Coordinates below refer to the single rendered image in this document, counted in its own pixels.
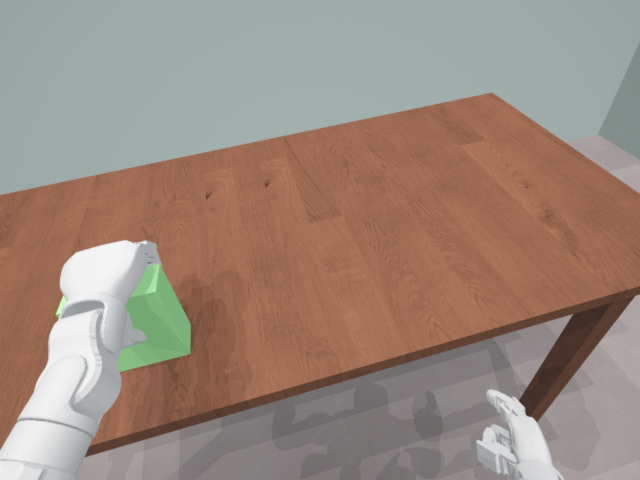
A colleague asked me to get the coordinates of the left robot forearm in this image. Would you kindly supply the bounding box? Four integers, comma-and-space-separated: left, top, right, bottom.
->
0, 293, 127, 480

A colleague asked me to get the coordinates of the sponge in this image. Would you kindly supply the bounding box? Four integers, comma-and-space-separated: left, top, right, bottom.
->
56, 264, 191, 372

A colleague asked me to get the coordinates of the table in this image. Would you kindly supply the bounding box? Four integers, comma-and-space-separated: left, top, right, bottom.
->
0, 93, 640, 457

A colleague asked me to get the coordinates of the left robot hand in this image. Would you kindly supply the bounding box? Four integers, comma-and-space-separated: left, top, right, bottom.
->
60, 240, 162, 349

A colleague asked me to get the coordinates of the right robot forearm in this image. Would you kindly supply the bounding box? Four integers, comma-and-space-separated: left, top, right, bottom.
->
514, 460, 564, 480

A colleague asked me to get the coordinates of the right robot hand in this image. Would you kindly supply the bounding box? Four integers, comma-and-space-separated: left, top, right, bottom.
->
476, 389, 553, 480

